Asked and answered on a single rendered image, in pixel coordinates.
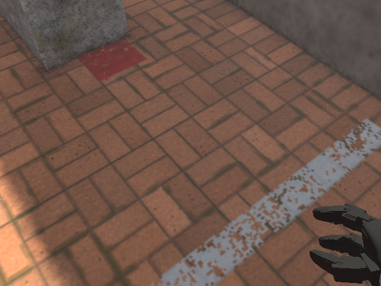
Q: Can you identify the right robot hand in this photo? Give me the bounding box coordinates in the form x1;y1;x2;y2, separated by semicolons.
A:
310;203;381;286

